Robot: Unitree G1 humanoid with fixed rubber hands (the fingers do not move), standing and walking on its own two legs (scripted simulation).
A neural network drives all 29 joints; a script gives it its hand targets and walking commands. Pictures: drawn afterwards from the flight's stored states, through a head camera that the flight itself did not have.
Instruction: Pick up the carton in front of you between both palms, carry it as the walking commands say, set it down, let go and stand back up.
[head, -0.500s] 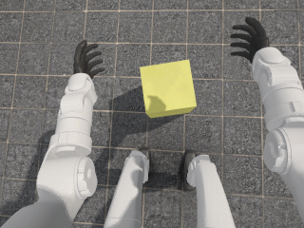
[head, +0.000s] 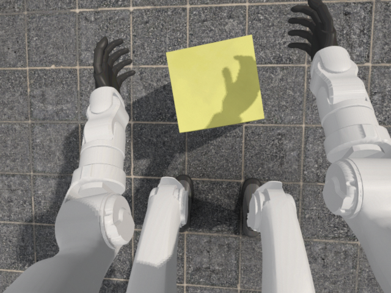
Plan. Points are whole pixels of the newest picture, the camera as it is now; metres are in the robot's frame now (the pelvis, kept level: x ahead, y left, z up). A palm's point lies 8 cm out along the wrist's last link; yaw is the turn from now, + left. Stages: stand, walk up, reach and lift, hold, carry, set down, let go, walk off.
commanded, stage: reach and lift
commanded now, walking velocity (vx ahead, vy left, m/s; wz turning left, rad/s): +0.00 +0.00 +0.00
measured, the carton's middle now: (215, 92) +0.49 +0.01 -0.43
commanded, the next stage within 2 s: none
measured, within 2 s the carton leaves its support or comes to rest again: leaves its support in 1.36 s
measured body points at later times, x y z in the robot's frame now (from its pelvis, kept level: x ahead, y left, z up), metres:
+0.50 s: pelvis -0.06 +0.01 -0.17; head +0.32 -0.01 +0.07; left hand +0.47 +0.20 -0.35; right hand +0.53 -0.17 -0.35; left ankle +0.08 +0.13 -0.52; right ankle +0.07 -0.11 -0.52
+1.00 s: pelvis -0.05 +0.00 -0.18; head +0.32 -0.01 +0.07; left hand +0.48 +0.18 -0.36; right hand +0.53 -0.15 -0.36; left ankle +0.07 +0.13 -0.52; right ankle +0.07 -0.11 -0.52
